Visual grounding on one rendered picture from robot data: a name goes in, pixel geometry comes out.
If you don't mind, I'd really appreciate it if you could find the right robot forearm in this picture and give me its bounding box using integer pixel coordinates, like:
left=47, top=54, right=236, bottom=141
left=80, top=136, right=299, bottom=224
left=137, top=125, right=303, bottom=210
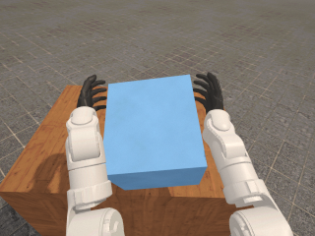
left=202, top=109, right=293, bottom=236

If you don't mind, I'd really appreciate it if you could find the carton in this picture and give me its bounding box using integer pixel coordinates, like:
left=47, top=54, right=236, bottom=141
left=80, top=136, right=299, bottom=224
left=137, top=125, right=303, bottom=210
left=103, top=74, right=208, bottom=191

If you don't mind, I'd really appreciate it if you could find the robot right hand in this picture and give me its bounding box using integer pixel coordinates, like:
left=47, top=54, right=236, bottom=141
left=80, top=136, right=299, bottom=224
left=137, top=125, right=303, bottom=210
left=193, top=72, right=224, bottom=115

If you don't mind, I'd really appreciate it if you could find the robot left hand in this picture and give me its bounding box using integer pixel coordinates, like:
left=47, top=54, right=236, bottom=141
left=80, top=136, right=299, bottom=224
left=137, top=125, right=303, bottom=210
left=76, top=74, right=107, bottom=111

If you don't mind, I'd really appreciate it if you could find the left robot upper arm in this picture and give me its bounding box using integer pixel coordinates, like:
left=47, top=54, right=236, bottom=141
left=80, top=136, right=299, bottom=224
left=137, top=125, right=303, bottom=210
left=67, top=207, right=125, bottom=236

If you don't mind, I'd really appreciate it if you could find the left robot forearm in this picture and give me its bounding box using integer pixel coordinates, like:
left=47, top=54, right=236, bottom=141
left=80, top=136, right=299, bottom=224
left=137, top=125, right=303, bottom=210
left=65, top=106, right=112, bottom=236

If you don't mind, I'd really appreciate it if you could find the right robot upper arm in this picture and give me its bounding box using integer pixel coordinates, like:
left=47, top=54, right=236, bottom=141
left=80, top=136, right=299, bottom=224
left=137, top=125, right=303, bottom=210
left=229, top=206, right=292, bottom=236

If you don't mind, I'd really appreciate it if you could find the pedestal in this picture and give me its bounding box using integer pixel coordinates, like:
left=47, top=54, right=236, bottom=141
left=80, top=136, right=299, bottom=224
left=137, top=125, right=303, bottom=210
left=0, top=85, right=254, bottom=236

